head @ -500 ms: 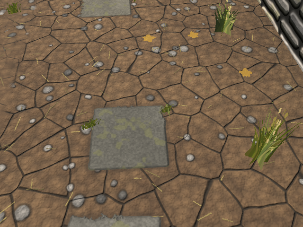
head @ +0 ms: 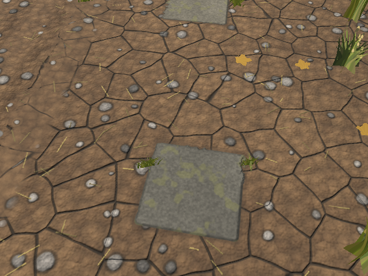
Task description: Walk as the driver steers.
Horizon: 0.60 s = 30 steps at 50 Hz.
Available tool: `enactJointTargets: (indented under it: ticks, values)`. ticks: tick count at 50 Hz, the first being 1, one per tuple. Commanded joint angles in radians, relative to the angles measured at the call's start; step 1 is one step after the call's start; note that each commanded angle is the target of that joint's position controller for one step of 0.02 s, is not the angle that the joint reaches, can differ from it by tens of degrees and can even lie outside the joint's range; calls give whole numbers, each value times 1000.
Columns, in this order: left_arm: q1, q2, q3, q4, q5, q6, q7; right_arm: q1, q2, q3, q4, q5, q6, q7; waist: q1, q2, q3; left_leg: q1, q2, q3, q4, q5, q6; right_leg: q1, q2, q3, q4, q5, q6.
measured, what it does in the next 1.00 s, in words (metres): walks ahead: right foot, then left foot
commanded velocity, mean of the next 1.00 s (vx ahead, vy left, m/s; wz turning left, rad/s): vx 0.11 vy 0.00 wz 0.01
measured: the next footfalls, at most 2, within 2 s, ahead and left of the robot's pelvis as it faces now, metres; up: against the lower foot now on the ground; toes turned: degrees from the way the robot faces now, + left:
right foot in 0.06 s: +0.09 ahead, -0.14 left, +0.00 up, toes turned +8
left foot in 0.42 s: +0.02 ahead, +0.11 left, +0.00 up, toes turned +7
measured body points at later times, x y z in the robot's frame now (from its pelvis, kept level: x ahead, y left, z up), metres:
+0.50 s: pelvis +0.02 -0.01 +0.00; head +0.03 +0.01 +0.45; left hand +0.09 +0.27 -0.12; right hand +0.21 -0.23 -0.10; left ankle -0.02 +0.11 -0.73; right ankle +0.06 -0.15 -0.73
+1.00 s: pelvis +0.10 -0.07 -0.01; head +0.12 -0.10 +0.44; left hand +0.24 +0.21 -0.10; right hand +0.17 -0.37 -0.14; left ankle +0.00 +0.10 -0.68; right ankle +0.11 -0.15 -0.73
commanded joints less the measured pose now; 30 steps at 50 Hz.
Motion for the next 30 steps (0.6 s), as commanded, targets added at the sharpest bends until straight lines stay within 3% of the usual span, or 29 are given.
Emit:
enactJointTargets:
  ticks: [1, 2, 3, 4, 5, 6, 7, 8, 10, 12, 14, 17, 19, 20, 21, 22, 23, 24, 25, 27, 30]
  values:
    - [33, 99, 34, -62, -5, -33, -10, -34, -141, -36, -78, 8, -2, -3, 32, 178, -150, 134, 237, -302, -78, 142, 138, 130, 25, -29, -184, 36, -28]
    - [69, 105, 40, -51, -5, -40, -14, -41, -129, -32, -82, 15, 2, -5, 55, 172, -145, 113, 207, -294, -39, 127, 106, 212, 8, -37, -320, 139, -47]
    - [88, 164, 55, -53, 10, -39, -10, -3, -87, -20, -85, 11, 3, -5, 38, 73, -166, 37, 148, -232, 79, -60, 53, 324, -145, 76, -375, 202, -102]
    - [48, 255, 75, -57, 36, -24, -4, 43, -59, -14, -107, 12, -3, -2, -30, -239, -121, -172, -25, -20, 260, -388, -14, 380, -343, 312, -403, 426, -253]
    - [56, 200, 67, -69, 49, -24, -6, 39, -148, -38, -99, -6, -15, 1, 10, -251, -130, -229, 16, 19, 509, -482, -64, 357, -433, 413, -412, 501, -358]
    - [35, 151, 52, -82, 41, -24, -3, 46, -187, -56, -78, 1, -15, 2, 9, -163, -125, -221, 44, 8, 620, -425, -82, 337, -392, 328, -391, 501, -350]
    - [4, 124, 46, -84, 26, -22, -1, 57, -171, -56, -53, 5, -4, -3, -2, -112, -105, -218, 52, 20, 666, -374, -101, 328, -320, 229, -371, 477, -307]
    - [-8, 110, 41, -84, 9, -19, 0, 59, -147, -51, -45, 1, 7, -8, 2, -105, -93, -232, 55, 23, 701, -332, -118, 337, -283, 175, -361, 465, -283]
    - [0, 108, 35, -75, 5, -10, 2, 42, -89, -33, -50, 7, 16, -7, 12, -120, -79, -206, 50, 57, 676, -290, -138, 325, -236, 90, -368, 501, -281]
    - [21, 110, 37, -65, 9, -1, 4, 2, -59, -19, -66, 11, 12, -7, 34, -158, -93, -182, 65, 90, 544, -277, -149, 375, -223, 56, -363, 510, -289]
    - [19, 120, 40, -59, 7, 5, 2, -19, -37, -6, -74, 4, 9, -2, 45, -187, -119, -86, 98, 119, 384, -292, -149, 382, -226, 36, -352, 515, -293]
    - [41, 146, 46, -41, -5, 12, -6, -24, -45, -2, -70, 6, 8, 8, 64, -217, -123, 37, 114, 167, 173, -250, -133, 369, -245, 52, -343, 505, -306]
    - [30, 141, 40, -30, -20, 15, -10, 31, -40, -4, -37, 3, 5, 14, 31, -192, -107, 157, 103, 197, -75, -69, -98, 327, -227, 40, -313, 457, -280]
    - [67, 124, 34, -12, -25, 10, -11, 39, -50, -4, -29, -4, 4, 15, 28, -165, -96, 236, 108, 180, -191, 34, -68, 283, -209, 31, -305, 396, -237]
    - [100, 101, 23, -3, -8, -1, -17, 46, -91, -8, -37, -12, 4, 10, 43, -87, -127, 355, 196, 74, -179, 159, -33, 205, -178, 4, -267, 275, -166]
    - [126, 44, 5, -15, 27, -18, -27, 19, -165, -20, -45, -26, 8, 1, 98, 147, -145, 375, 333, -66, -124, 328, 48, 129, -76, -106, -193, 58, -87]
    - [69, 44, 0, -18, 32, -20, -23, -23, -80, 2, -43, -34, 0, 11, 69, 182, -133, 220, 361, -80, -145, 207, 117, 217, -70, -110, -238, -27, -47]
    - [37, 72, 5, -11, 30, -19, -21, -54, -37, 15, -45, -37, -11, 19, 64, 139, -94, 191, 302, -42, -154, 73, 89, 250, -69, -110, -256, 53, -32]
    - [30, 66, 3, 2, 28, -17, -22, -40, -22, 18, -25, -43, -21, 20, 55, 136, -92, 194, 257, 1, -149, -10, 43, 265, -70, -112, -270, 116, -28]
    - [37, 91, 9, 19, 12, -6, -19, -15, -46, 15, -7, -40, -37, 19, 42, 125, -39, 183, 228, 39, -148, -17, 1, 244, -71, -98, -272, 163, -37]
    - [23, 111, 16, 17, -5, -1, -15, 17, -96, -4, 5, -27, -34, -1, 26, 118, -9, 208, 259, 36, -145, 28, 23, 161, -48, -101, -211, 149, -50]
